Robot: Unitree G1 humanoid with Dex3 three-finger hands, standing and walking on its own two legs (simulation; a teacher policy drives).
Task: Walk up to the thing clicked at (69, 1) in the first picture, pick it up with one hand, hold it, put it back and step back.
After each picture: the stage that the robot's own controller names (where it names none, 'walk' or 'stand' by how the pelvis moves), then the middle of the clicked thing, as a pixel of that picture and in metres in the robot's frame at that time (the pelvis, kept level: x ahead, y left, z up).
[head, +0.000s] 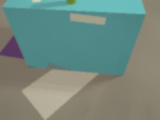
stand; out of the picture +1.10 +0.11 +0.05
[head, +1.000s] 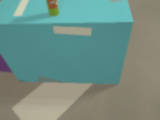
walk; out of the picture +0.96 +0.27 +0.06
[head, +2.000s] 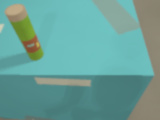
walk; (27, 35) +0.52 +0.27 +0.06
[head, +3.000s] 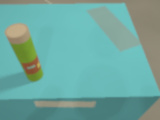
stand; (27, 56) +0.42 +0.23 +0.05
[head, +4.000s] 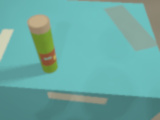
stand; (45, 47) +0.46 +0.18 +0.05
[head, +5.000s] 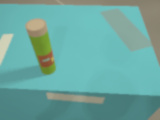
stand; (43, 50) +0.47 +0.19 +0.05
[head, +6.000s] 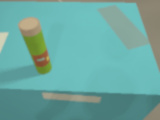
stand; (37, 49) +0.47 +0.21 +0.05
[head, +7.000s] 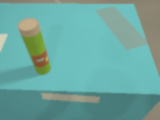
stand; (37, 50) +0.47 +0.21 +0.05
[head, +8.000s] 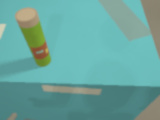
rise first; (36, 41) +0.48 +0.21 +0.05
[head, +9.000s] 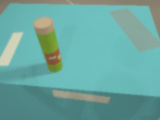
rise first; (50, 48) +0.48 +0.19 +0.05
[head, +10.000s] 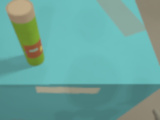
go down; (29, 38) +0.47 +0.18 +0.07
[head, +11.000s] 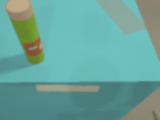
go down; (28, 36) +0.48 +0.18 +0.08
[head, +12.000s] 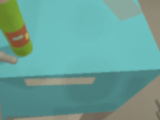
close in; (12, 24) +0.48 +0.19 +0.12
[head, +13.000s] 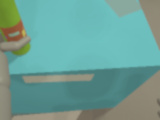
lift; (8, 20) +0.49 +0.19 +0.12
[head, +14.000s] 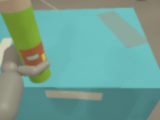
lift; (28, 43) +0.34 +0.16 +0.23
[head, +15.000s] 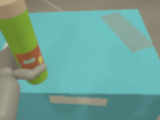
hold; (24, 46) +0.32 +0.17 +0.23
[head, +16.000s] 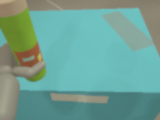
hold; (23, 43) +0.33 +0.17 +0.24
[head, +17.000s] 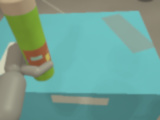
hold; (32, 43) +0.33 +0.15 +0.24
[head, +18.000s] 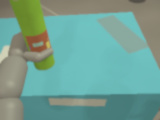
crouch; (34, 31) +0.39 +0.15 +0.24
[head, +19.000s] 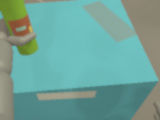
lower; (16, 16) +0.47 +0.18 +0.21
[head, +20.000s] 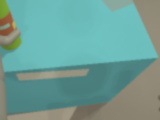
lower; out of the picture +0.51 +0.20 +0.13
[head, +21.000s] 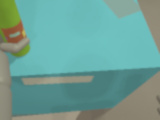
lower; (8, 21) +0.49 +0.19 +0.12
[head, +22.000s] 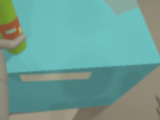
lower; (4, 17) +0.50 +0.19 +0.12
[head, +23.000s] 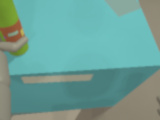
lower; (6, 20) +0.49 +0.19 +0.12
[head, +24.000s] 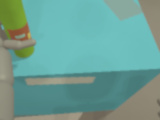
open; (15, 23) +0.49 +0.18 +0.12
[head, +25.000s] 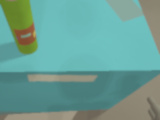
sink last; (20, 21) +0.48 +0.17 +0.11
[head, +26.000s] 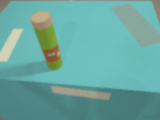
sink last; (49, 44) +0.48 +0.19 +0.08
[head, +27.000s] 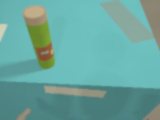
stand; (41, 41) +0.47 +0.18 +0.09
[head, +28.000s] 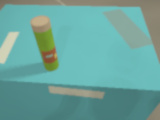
stand; (46, 46) +0.50 +0.19 +0.05
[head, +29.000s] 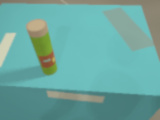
stand; (44, 50) +0.47 +0.19 +0.05
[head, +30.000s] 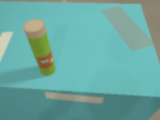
stand; (42, 51) +0.46 +0.19 +0.05
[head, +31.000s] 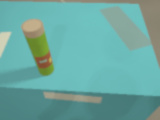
stand; (40, 51) +0.46 +0.20 +0.05
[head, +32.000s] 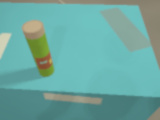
stand; (40, 52) +0.46 +0.20 +0.05
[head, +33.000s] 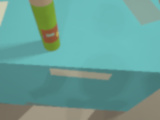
walk; (46, 23) +0.50 +0.15 +0.07
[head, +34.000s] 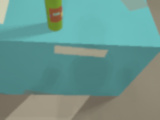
walk; (53, 3) +0.63 +0.16 +0.06
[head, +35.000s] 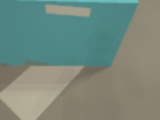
walk; out of the picture +0.90 +0.26 +0.07
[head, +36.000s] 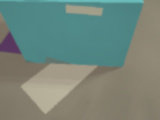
stand; out of the picture +1.09 +0.17 +0.06
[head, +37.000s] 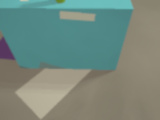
stand; out of the picture +1.10 +0.18 +0.05
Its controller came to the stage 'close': yes
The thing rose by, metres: 0.20
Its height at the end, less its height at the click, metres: +0.00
